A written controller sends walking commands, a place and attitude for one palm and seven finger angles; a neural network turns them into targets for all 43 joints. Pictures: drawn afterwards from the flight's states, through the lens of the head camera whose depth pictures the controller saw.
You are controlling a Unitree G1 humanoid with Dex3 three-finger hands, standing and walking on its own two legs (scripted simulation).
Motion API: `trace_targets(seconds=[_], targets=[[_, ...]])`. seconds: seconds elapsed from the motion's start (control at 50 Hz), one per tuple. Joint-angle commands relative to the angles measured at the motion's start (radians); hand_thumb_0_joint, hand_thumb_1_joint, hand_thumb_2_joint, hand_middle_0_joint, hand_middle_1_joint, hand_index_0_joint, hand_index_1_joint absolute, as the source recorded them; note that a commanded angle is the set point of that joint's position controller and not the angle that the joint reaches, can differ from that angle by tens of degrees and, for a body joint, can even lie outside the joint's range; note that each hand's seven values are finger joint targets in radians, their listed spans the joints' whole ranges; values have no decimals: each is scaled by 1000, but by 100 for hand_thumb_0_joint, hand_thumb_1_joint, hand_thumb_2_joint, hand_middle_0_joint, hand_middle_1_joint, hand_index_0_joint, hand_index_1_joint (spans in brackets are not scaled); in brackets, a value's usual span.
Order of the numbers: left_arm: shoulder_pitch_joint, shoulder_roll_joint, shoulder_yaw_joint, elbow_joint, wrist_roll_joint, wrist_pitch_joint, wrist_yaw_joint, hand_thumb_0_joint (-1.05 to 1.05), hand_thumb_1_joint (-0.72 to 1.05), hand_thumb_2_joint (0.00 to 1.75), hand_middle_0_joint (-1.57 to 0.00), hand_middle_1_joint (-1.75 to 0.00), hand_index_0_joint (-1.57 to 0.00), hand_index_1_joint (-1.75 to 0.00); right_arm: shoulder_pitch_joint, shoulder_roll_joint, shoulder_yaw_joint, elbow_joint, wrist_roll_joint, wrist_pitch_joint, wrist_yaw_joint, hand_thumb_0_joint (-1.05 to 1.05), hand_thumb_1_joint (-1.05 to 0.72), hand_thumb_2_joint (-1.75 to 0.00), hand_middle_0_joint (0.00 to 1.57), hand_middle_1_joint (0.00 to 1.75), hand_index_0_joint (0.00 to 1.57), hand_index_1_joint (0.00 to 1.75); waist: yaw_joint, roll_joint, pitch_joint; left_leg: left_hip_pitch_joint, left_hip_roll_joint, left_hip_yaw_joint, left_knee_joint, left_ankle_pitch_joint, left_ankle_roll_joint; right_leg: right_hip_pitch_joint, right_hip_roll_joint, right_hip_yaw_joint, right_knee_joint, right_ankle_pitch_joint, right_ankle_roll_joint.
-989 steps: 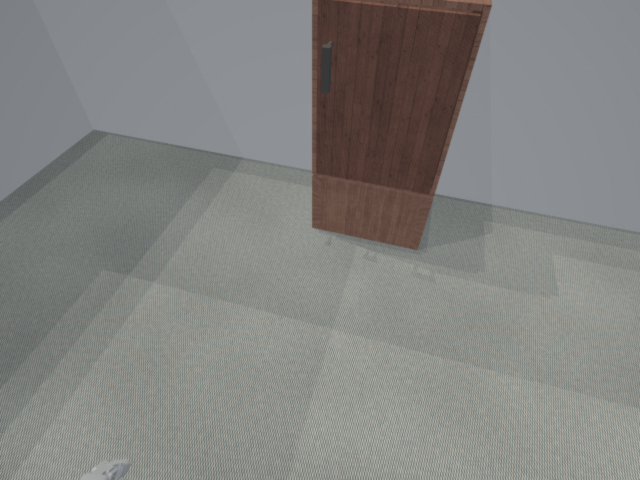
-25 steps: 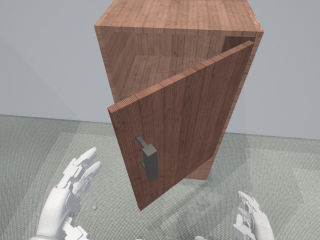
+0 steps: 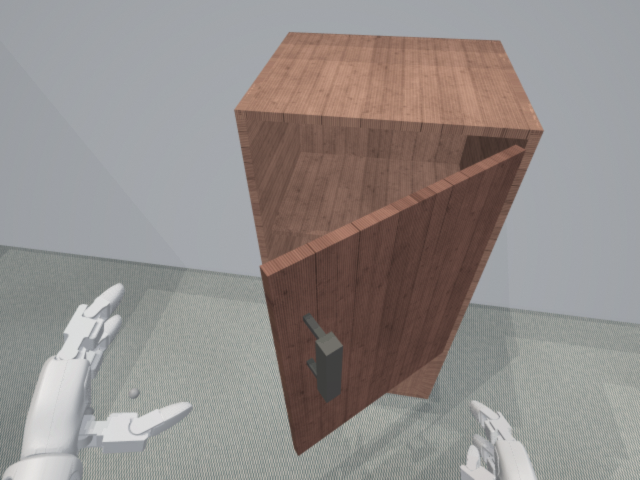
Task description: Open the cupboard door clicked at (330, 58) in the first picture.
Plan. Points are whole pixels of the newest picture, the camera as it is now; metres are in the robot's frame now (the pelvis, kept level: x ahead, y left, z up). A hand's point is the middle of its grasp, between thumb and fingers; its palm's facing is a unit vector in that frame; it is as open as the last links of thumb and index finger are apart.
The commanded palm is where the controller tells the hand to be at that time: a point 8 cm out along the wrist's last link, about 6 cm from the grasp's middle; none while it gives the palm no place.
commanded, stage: draw the hand back to the body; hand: left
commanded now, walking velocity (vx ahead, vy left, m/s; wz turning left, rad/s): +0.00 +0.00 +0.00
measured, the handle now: (320, 357) +0.28 +0.04 +0.00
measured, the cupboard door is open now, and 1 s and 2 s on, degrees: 43 43 43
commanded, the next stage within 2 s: step back with the hand held close in 0.74 s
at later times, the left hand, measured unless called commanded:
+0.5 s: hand (71, 323) +0.20 +0.25 +0.18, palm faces +0.46 -0.79 -0.40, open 7.9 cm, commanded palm +0.15 +0.29 +0.19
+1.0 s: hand (81, 345) +0.18 +0.24 +0.18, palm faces +0.43 -0.79 -0.44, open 7.4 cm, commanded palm +0.12 +0.27 +0.20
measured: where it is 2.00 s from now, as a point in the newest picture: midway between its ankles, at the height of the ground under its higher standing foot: outside the picture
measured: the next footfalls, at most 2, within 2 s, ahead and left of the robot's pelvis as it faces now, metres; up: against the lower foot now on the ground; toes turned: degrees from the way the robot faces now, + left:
none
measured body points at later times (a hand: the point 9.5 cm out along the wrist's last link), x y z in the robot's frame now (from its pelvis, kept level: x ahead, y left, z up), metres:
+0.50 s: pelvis +0.01 -0.01 +0.02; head -0.01 -0.03 +0.47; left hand +0.17 +0.29 +0.20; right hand +0.20 -0.23 -0.05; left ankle -0.03 +0.08 -0.72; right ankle +0.01 -0.12 -0.72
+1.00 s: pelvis -0.02 -0.03 +0.02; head -0.03 -0.05 +0.47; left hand +0.15 +0.28 +0.20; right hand +0.16 -0.26 -0.06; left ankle -0.03 +0.08 -0.72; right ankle +0.01 -0.12 -0.72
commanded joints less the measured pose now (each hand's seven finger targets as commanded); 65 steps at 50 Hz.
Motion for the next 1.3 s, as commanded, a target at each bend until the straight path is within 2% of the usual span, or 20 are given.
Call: trace_targets(seconds=[0.0, 0.08, 0.26, 0.34, 0.42, 0.48, 0.6, 0.68, 0.78, 0.82, 0.84, 0.86, 0.88, 0.96, 1.0, 1.08, 1.1, 1.18, 1.2, 1.28], targets=[[-99, 145, 161, -198, 1, -75, 31, 0, 31, 64, -18, -30, -18, -30, -133, -115, -53, -132, -1, -74, -8, 0, -90, -90, 20, 30, 20, 30, -2, 4, 0, -8, 44, -76, -224, 338, -45, 163, -1, 32, -134, 164, -28], [-139, 143, 187, -202, -5, -85, 24, 0, 44, 70, -18, -30, -18, -30, -150, -116, -54, -109, -5, -77, 4, 0, -90, -90, 20, 30, 20, 30, 0, 11, 12, 43, 48, -72, -269, 392, -53, 210, 2, 32, -171, 198, -25], [-199, 204, 305, -188, -20, -99, 19, 0, 76, 84, -19, -30, -19, -30, -178, -120, -68, -65, -12, -66, 21, 0, -90, -90, 20, 30, 20, 30, 12, -2, -5, 122, 48, -48, -318, 509, -53, 304, 7, 46, -237, 318, -26], [-254, 236, 355, -187, -23, -111, 20, 0, 90, 90, -20, -30, -20, -30, -183, -121, -73, -48, -13, -58, 25, 0, -90, -90, 20, 30, 20, 30, 13, 31, -3, 148, 47, -42, -329, 545, -54, 320, 6, 50, -255, 346, -26], [-209, 157, 284, -122, -26, -105, 0, 0, 90, 90, -20, -30, -20, -30, -185, -128, -80, -41, -13, -48, 39, 0, -90, -90, 20, 30, 20, 30, 6, 15, 33, 157, 51, -37, -340, 565, -49, 312, 5, 47, -275, 353, -22], [-214, 184, 304, -117, -27, -108, -1, 0, 90, 90, -20, -30, -20, -30, -196, -130, -86, -46, -14, -35, 41, 0, -90, -90, 20, 30, 20, 30, 11, -44, 21, 153, 46, -33, -349, 489, -34, 323, 7, 51, -285, 330, -19], [-252, 241, 348, -174, -23, -128, 9, 0, 90, 90, -20, -30, -20, -30, -217, -122, -84, -43, -15, -42, 30, 0, -90, -90, 20, 30, 20, 30, 20, 33, 0, 155, 34, -30, -359, 408, -30, 346, 5, 66, -301, 294, -27], [-255, 215, 325, -163, -23, -132, 10, 0, 90, 90, -20, -30, -20, -30, -216, -112, -80, -35, -12, -53, 29, 0, -90, -90, 20, 30, 20, 30, 12, 46, 45, 155, 31, -25, -363, 370, -28, 317, 6, 72, -324, 258, -24], [-239, 196, 314, -99, -27, -136, 5, 0, 90, 90, -20, -30, -20, -30, -217, -114, -86, -23, -11, -55, 29, 0, -90, -90, 20, 30, 20, 30, 10, -42, 71, 155, 33, -21, -365, 330, -18, 299, 7, 78, -347, 210, -18], [-246, 197, 311, -95, -29, -138, 3, 0, 90, 90, -20, -30, -20, -30, -221, -115, -87, -21, -11, -54, 29, 0, -90, -90, 20, 30, 20, 30, 10, -25, 76, 157, 34, -20, -367, 317, -18, 296, 3, 83, -355, 195, -17], [-341, 223, 321, -129, -27, -147, 7, 0, 90, 90, -20, -30, -20, -30, -230, -117, -85, -17, -10, -58, 29, 0, -90, -90, 20, 30, 20, 30, 4, -15, 70, 158, 29, -21, -367, 297, -17, 293, 1, 88, -362, 173, -17], [-372, 318, 433, -126, -21, -182, 12, 0, 90, 90, -20, -30, -20, -30, -194, -135, -90, -49, 0, -39, 30, 0, -90, -90, 20, 30, 20, 30, -41, -68, 148, 82, 43, -44, -325, 216, -2, 175, -47, 188, -427, 156, -14], [-273, 251, 387, -48, -18, -183, 3, 0, 90, 90, -20, -30, -20, -30, -190, -122, -96, -31, -8, -22, 32, 0, -90, -90, 20, 30, 20, 30, -43, -122, 127, 103, 38, -46, -290, 202, 0, 152, -73, 198, -455, 116, -16], [-195, 229, 353, -105, -11, -205, 1, 0, 90, 90, -20, -30, -20, -30, -196, -133, -102, -42, -15, -2, 40, 0, -90, -90, 20, 30, 20, 30, -49, -41, 51, 108, 35, -35, -269, 240, -10, 148, -105, 185, -432, 147, -26], [-154, 247, 369, -157, -12, -217, 9, 0, 90, 90, -20, -30, -20, -30, -199, -139, -106, -49, -18, 3, 36, 0, -90, -90, 20, 30, 20, 30, -46, 14, -10, 97, 46, -43, -295, 279, -13, 201, -99, 157, -380, 218, -26], [-87, 280, 421, -214, -17, -224, 25, 0, 90, 90, -20, -30, -20, -30, -192, -137, -121, -73, -11, 20, 30, 0, -90, -90, 20, 30, 20, 30, -45, -33, -98, 52, 65, -55, -298, 371, -16, 274, -76, 139, -285, 367, -17], [-84, 302, 442, -223, -17, -226, 32, 0, 90, 90, -20, -30, -20, -30, -197, -141, -123, -72, -11, 23, 27, 0, -90, -90, 20, 30, 20, 30, -42, -15, -113, 35, 66, -64, -302, 391, -20, 296, -78, 130, -260, 398, -21], [-64, 287, 441, -212, -19, -226, 38, 0, 90, 90, -20, -30, -20, -30, -197, -139, -131, -85, -3, 32, 21, 0, -90, -90, 20, 30, 20, 30, -47, -39, -72, -22, 79, -77, -301, 363, -14, 255, -67, 141, -231, 382, -14], [-63, 287, 443, -207, -17, -226, 41, 0, 90, 90, -20, -30, -20, -30, -202, -145, -132, -82, -5, 32, 18, 0, -90, -90, 20, 30, 20, 30, -46, -6, -68, -41, 83, -86, -314, 368, -14, 265, -64, 133, -215, 392, -15], [-61, 260, 423, -195, -5, -223, 41, 0, 90, 90, -20, -30, -20, -30, -196, -152, -132, -93, -3, 32, 17, 0, -90, -90, 20, 30, 20, 30, -45, 9, -31, -176, 121, -116, -367, 246, 12, 302, -29, 122, -138, 328, 4]])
